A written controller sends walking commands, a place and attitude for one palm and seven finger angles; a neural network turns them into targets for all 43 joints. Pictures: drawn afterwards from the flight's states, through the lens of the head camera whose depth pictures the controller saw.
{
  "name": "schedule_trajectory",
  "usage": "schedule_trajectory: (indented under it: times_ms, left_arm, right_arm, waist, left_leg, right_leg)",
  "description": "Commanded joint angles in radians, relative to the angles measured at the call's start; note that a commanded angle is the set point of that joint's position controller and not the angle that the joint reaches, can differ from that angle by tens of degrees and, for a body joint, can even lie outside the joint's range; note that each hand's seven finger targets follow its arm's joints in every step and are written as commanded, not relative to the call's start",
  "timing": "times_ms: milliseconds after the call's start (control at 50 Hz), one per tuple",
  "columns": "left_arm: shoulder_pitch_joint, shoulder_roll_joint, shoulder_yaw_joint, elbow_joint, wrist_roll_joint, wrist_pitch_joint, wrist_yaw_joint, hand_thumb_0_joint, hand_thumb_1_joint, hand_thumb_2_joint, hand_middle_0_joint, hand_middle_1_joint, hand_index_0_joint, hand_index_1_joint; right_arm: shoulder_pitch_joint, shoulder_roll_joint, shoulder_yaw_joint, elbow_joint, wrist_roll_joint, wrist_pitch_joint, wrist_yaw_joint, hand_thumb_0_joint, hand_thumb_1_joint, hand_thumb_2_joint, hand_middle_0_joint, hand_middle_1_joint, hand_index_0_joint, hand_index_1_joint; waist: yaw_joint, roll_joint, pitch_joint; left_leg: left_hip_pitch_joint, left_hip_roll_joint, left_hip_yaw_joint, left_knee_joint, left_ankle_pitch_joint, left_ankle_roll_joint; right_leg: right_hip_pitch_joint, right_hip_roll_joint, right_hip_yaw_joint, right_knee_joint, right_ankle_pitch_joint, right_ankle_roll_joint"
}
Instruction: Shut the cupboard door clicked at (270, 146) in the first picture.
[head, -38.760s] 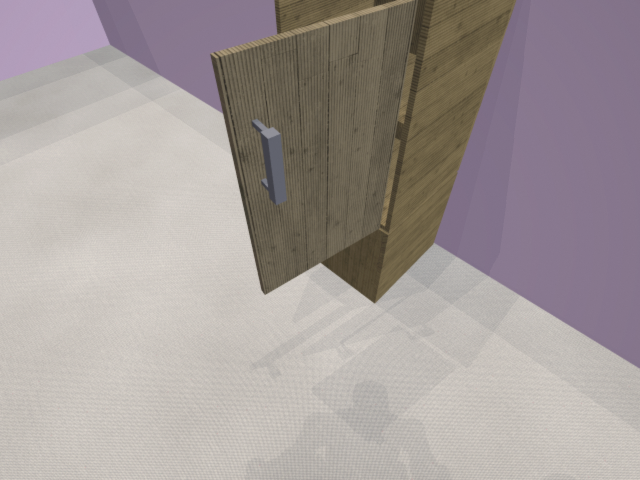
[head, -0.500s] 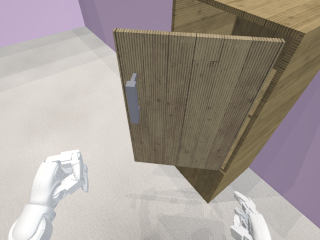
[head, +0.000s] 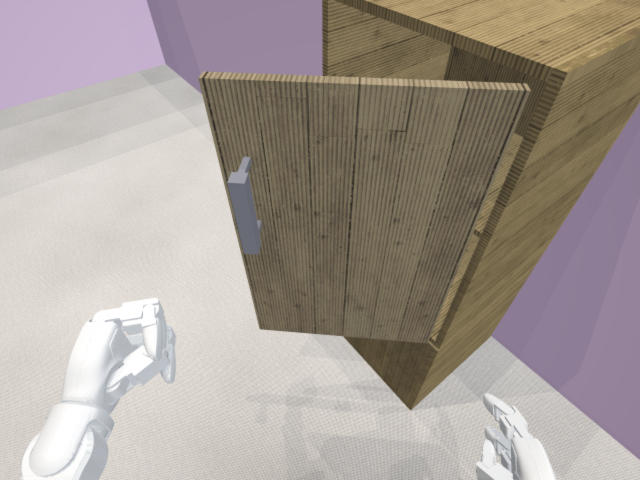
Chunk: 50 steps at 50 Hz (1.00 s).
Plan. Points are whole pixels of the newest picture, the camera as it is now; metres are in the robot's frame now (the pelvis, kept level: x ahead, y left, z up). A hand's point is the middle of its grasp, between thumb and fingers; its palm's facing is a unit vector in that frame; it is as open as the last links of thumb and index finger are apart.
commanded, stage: bring the fist close to the handle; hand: left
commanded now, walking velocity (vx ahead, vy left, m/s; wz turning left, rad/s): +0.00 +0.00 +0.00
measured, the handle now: (249, 206) +0.46 +0.14 +0.09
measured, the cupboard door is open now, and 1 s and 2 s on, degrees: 47 47 45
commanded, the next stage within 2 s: push the door shut along its arc in 1.50 s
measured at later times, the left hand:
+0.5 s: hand (193, 312) +0.28 +0.17 +0.10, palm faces -0.02 -1.00 -0.03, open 3.1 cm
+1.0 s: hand (235, 268) +0.34 +0.13 +0.10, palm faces -0.01 -1.00 -0.03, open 3.1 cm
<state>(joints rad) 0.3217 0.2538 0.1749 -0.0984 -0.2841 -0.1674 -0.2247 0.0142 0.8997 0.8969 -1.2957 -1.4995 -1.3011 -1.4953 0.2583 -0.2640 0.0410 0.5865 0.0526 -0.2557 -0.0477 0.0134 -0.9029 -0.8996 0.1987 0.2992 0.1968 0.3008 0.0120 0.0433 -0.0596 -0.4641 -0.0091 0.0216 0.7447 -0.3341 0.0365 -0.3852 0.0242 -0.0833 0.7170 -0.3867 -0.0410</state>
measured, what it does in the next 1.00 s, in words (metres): stands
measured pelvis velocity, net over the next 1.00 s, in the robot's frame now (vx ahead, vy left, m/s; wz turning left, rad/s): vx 0.01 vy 0.00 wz -0.02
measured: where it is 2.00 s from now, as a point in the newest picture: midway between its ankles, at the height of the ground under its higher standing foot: outside the picture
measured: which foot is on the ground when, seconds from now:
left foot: down 0.00-1.00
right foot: down 0.00-1.00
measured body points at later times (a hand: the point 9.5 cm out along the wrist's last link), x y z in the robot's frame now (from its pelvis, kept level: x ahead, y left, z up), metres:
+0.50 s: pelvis +0.01 +0.00 +0.00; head +0.02 -0.02 +0.45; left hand +0.28 +0.22 +0.10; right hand +0.17 -0.24 -0.08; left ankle +0.03 +0.09 -0.71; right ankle -0.01 -0.09 -0.71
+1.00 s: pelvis +0.01 +0.00 +0.00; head +0.02 -0.01 +0.45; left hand +0.34 +0.19 +0.10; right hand +0.16 -0.23 -0.09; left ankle +0.03 +0.09 -0.71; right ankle -0.01 -0.09 -0.71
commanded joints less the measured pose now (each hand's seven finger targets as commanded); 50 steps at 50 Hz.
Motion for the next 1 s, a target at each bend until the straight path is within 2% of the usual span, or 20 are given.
schedule_trajectory:
  times_ms: [0,20,80,120,160,220,260,320,380,420,480,520,580,620,660,720,760,820,920,980]
  left_arm:
    - [-0.128,0.145,0.084,-0.227,-0.025,-0.069,-0.007,0.000,0.900,0.900,-1.300,-1.500,-1.300,-1.500]
    - [-0.118,0.166,0.106,-0.213,-0.028,-0.064,-0.006,0.000,0.900,0.900,-1.300,-1.500,-1.300,-1.500]
    - [-0.124,0.133,0.086,-0.203,-0.039,-0.064,-0.017,0.000,0.900,0.900,-1.300,-1.500,-1.300,-1.500]
    - [-0.156,0.158,0.104,-0.184,-0.039,-0.065,-0.015,0.000,0.900,0.900,-1.300,-1.500,-1.300,-1.500]
    - [-0.206,0.140,0.084,-0.175,-0.034,-0.067,-0.019,0.000,0.900,0.900,-1.300,-1.500,-1.300,-1.500]
    - [-0.289,0.168,0.094,-0.145,-0.029,-0.071,-0.016,0.000,0.900,0.900,-1.300,-1.500,-1.300,-1.500]
    - [-0.314,0.134,0.060,-0.150,-0.025,-0.070,-0.015,0.000,0.900,0.900,-1.300,-1.500,-1.300,-1.500]
    - [-0.321,0.146,0.067,-0.113,-0.019,-0.061,-0.009,0.000,0.900,0.900,-1.300,-1.500,-1.300,-1.500]
    - [-0.368,0.113,0.034,-0.084,-0.009,-0.043,0.001,0.000,0.900,0.900,-1.300,-1.500,-1.300,-1.500]
    - [-0.360,0.154,0.080,-0.059,-0.005,-0.034,0.020,0.000,0.900,0.900,-1.300,-1.500,-1.300,-1.500]
    - [-0.408,0.104,0.030,-0.076,0.010,-0.031,0.039,0.000,0.900,0.900,-1.300,-1.500,-1.300,-1.500]
    - [-0.412,0.123,0.046,-0.073,0.019,-0.031,0.060,0.000,0.900,0.900,-1.300,-1.500,-1.300,-1.500]
    - [-0.464,0.069,-0.015,-0.076,0.035,-0.033,0.077,0.000,0.900,0.900,-1.300,-1.500,-1.300,-1.500]
    - [-0.481,0.102,0.011,-0.053,0.047,-0.033,0.096,0.000,0.900,0.900,-1.300,-1.500,-1.300,-1.500]
    - [-0.540,0.034,-0.066,-0.068,0.061,-0.031,0.103,0.000,0.900,0.900,-1.300,-1.500,-1.300,-1.500]
    - [-0.592,0.062,-0.042,-0.011,0.073,-0.019,0.134,0.000,0.900,0.900,-1.300,-1.500,-1.300,-1.500]
    - [-0.634,0.035,-0.066,0.004,0.082,-0.016,0.144,0.000,0.900,0.900,-1.300,-1.500,-1.300,-1.500]
    - [-0.660,0.071,-0.031,0.040,0.089,-0.017,0.162,0.000,0.900,0.900,-1.300,-1.500,-1.300,-1.500]
    - [-0.757,0.053,-0.042,0.121,0.094,-0.023,0.171,0.000,0.900,0.900,-1.300,-1.500,-1.300,-1.500]
    - [-0.816,-0.006,-0.100,0.148,0.097,-0.027,0.173,0.000,0.900,0.900,-1.300,-1.500,-1.300,-1.500]
  right_arm:
    - [-0.096,-0.103,-0.045,-0.165,0.007,-0.066,-0.011,0.000,-0.900,-0.900,0.200,0.300,0.200,0.300]
    - [-0.093,-0.108,-0.045,-0.160,0.003,-0.062,-0.012,0.000,-0.900,-0.900,0.200,0.300,0.200,0.300]
    - [-0.096,-0.104,-0.047,-0.166,0.006,-0.060,-0.012,0.000,-0.900,-0.900,0.200,0.300,0.200,0.300]
    - [-0.095,-0.110,-0.045,-0.157,0.005,-0.056,-0.015,0.000,-0.900,-0.900,0.200,0.300,0.200,0.300]
    - [-0.096,-0.107,-0.046,-0.155,0.006,-0.054,-0.015,0.000,-0.900,-0.900,0.200,0.300,0.200,0.300]
    - [-0.098,-0.113,-0.045,-0.144,0.007,-0.050,-0.021,0.000,-0.900,-0.900,0.200,0.300,0.200,0.300]
    - [-0.098,-0.105,-0.044,-0.146,0.009,-0.055,-0.020,0.000,-0.900,-0.900,0.200,0.300,0.200,0.300]
    - [-0.092,-0.111,-0.045,-0.141,0.006,-0.050,-0.019,0.000,-0.900,-0.900,0.200,0.300,0.200,0.300]
    - [-0.094,-0.105,-0.043,-0.143,0.009,-0.042,-0.014,0.000,-0.900,-0.900,0.200,0.300,0.200,0.300]
    - [-0.092,-0.112,-0.046,-0.143,0.005,-0.033,-0.013,0.000,-0.900,-0.900,0.200,0.300,0.200,0.300]
    - [-0.097,-0.101,-0.044,-0.151,0.008,-0.024,-0.005,0.000,-0.900,-0.900,0.200,0.300,0.200,0.300]
    - [-0.092,-0.106,-0.046,-0.148,0.003,-0.016,-0.002,0.000,-0.900,-0.900,0.200,0.300,0.200,0.300]
    - [-0.093,-0.100,-0.044,-0.150,0.005,-0.008,0.005,0.000,-0.900,-0.900,0.200,0.300,0.200,0.300]
    - [-0.087,-0.108,-0.048,-0.141,0.000,0.000,0.005,0.000,-0.900,-0.900,0.200,0.300,0.200,0.300]
    - [-0.093,-0.098,-0.045,-0.145,0.003,0.006,0.009,0.000,-0.900,-0.900,0.200,0.300,0.200,0.300]
    - [-0.084,-0.106,-0.045,-0.131,-0.002,0.021,0.007,0.000,-0.900,-0.900,0.200,0.300,0.200,0.300]
    - [-0.090,-0.100,-0.043,-0.133,-0.001,0.031,0.010,0.000,-0.900,-0.900,0.200,0.300,0.200,0.300]
    - [-0.083,-0.104,-0.044,-0.125,-0.006,0.047,0.012,0.000,-0.900,-0.900,0.200,0.300,0.200,0.300]
    - [-0.083,-0.102,-0.044,-0.116,-0.003,0.071,0.016,0.000,-0.900,-0.900,0.200,0.300,0.200,0.300]
    - [-0.076,-0.098,-0.046,-0.115,-0.002,0.076,0.020,0.000,-0.900,-0.900,0.200,0.300,0.200,0.300]
  waist:
    - [0.003,0.008,-0.129]
    - [0.007,-0.028,-0.127]
    - [0.000,-0.062,-0.134]
    - [-0.005,-0.066,-0.101]
    - [-0.010,-0.046,-0.116]
    - [-0.015,-0.057,-0.110]
    - [-0.011,-0.003,-0.154]
    - [-0.006,-0.046,-0.168]
    - [-0.011,-0.028,-0.154]
    - [0.005,-0.062,-0.157]
    - [-0.001,-0.007,-0.181]
    - [0.004,-0.040,-0.187]
    - [-0.010,-0.010,-0.183]
    - [-0.009,-0.061,-0.181]
    - [-0.021,-0.001,-0.191]
    - [-0.023,-0.064,-0.176]
    - [-0.024,-0.039,-0.193]
    - [-0.013,-0.045,-0.221]
    - [-0.020,-0.043,-0.209]
    - [-0.035,-0.035,-0.218]
  left_leg:
    - [0.099,0.000,-0.049,-0.102,0.127,-0.001]
    - [0.086,0.002,-0.053,-0.092,0.143,0.000]
    - [0.074,-0.001,-0.045,-0.084,0.132,-0.001]
    - [0.056,0.001,-0.050,-0.073,0.127,-0.001]
    - [0.062,-0.001,-0.045,-0.073,0.126,0.000]
    - [0.060,0.001,-0.048,-0.071,0.112,0.001]
    - [0.093,0.000,-0.047,-0.079,0.129,0.002]
    - [0.102,0.003,-0.052,-0.085,0.165,0.004]
    - [0.108,0.001,-0.048,-0.098,0.158,0.002]
    - [0.102,0.002,-0.049,-0.101,0.171,0.002]
    - [0.138,0.002,-0.040,-0.110,0.192,0.000]
    - [0.140,0.006,-0.043,-0.111,0.211,0.000]
    - [0.161,0.008,-0.044,-0.117,0.205,-0.002]
    - [0.156,0.013,-0.051,-0.117,0.207,0.000]
    - [0.182,0.013,-0.049,-0.121,0.206,-0.003]
    - [0.173,0.016,-0.058,-0.125,0.179,-0.002]
    - [0.183,0.014,-0.052,-0.129,0.180,-0.004]
    - [0.188,0.013,-0.047,-0.123,0.219,-0.004]
    - [0.182,0.013,-0.046,-0.126,0.208,-0.008]
    - [0.203,0.014,-0.048,-0.120,0.212,-0.007]
  right_leg:
    - [0.003,-0.025,0.076,-0.133,0.180,0.028]
    - [0.019,-0.029,0.093,-0.134,0.204,0.031]
    - [0.015,-0.037,0.104,-0.140,0.201,0.042]
    - [0.006,-0.043,0.122,-0.144,0.198,0.044]
    - [0.001,-0.043,0.119,-0.142,0.195,0.045]
    - [-0.006,-0.043,0.130,-0.149,0.157,0.044]
    - [0.003,-0.041,0.113,-0.137,0.185,0.037]
    - [0.022,-0.036,0.101,-0.124,0.242,0.037]
    - [0.003,-0.031,0.083,-0.122,0.240,0.035]
    - [0.024,-0.030,0.086,-0.124,0.252,0.032]
    - [0.016,-0.027,0.069,-0.112,0.277,0.028]
    - [0.030,-0.023,0.065,-0.107,0.295,0.026]
    - [0.002,-0.018,0.053,-0.103,0.280,0.024]
    - [0.010,-0.016,0.055,-0.104,0.278,0.023]
    - [-0.010,-0.017,0.049,-0.100,0.270,0.022]
    - [-0.014,-0.014,0.051,-0.110,0.243,0.022]
    - [-0.012,-0.015,0.049,-0.107,0.245,0.021]
    - [0.018,-0.015,0.057,-0.105,0.290,0.018]
    - [0.009,-0.013,0.056,-0.107,0.285,0.017]
    - [-0.014,-0.011,0.054,-0.106,0.291,0.018]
